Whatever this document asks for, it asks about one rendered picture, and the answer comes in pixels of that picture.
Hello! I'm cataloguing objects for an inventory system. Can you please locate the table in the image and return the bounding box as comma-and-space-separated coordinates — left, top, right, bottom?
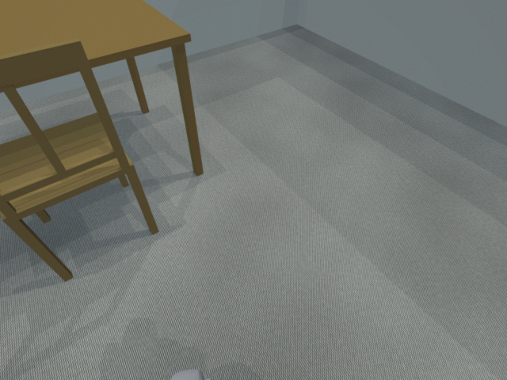
0, 0, 204, 176

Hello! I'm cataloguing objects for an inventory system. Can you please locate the chair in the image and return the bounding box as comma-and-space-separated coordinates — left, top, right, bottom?
0, 38, 159, 282

